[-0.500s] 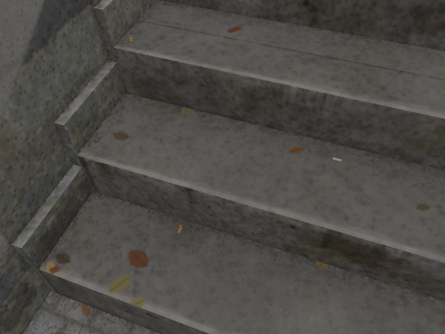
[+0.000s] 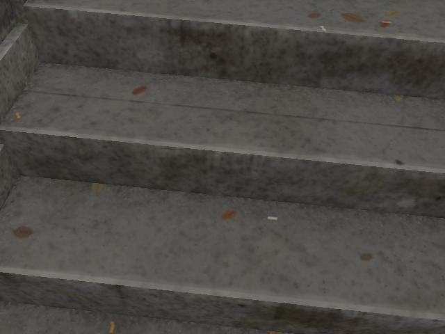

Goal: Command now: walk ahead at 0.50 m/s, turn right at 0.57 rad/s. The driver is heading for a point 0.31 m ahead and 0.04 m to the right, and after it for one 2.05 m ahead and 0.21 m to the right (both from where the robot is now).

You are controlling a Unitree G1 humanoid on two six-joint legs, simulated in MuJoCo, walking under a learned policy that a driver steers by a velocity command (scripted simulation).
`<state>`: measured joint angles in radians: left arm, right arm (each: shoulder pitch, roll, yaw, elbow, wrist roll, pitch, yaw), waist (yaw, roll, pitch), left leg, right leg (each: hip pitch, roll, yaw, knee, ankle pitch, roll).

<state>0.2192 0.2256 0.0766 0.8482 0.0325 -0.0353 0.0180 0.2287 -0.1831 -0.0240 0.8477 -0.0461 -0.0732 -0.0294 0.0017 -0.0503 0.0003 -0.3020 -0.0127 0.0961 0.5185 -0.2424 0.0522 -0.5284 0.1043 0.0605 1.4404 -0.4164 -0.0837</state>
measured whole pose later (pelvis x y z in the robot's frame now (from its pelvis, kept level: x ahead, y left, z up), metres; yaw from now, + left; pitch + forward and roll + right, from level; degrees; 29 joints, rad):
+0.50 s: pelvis +0.18 -0.07 +0.09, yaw -17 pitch +2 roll -1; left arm 0.07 0.19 0.02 0.66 0.03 0.04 0.01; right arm 0.25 -0.21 -0.06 0.74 -0.03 -0.04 0.00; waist -0.06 -0.01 0.02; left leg -0.58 0.06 -0.03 1.68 -0.12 0.02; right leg -0.69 0.10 -0.10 1.07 -0.41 -0.12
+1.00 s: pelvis +0.36 -0.08 +0.18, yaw -19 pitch +5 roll +3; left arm 0.44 0.18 -0.05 0.91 0.07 -0.08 -0.12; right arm 0.14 -0.21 0.04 0.76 -0.04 0.02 0.01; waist 0.01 -0.03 -0.09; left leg -1.21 0.04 -0.01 1.76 -0.40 -0.05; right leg -0.19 0.00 0.05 0.44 -0.35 -0.06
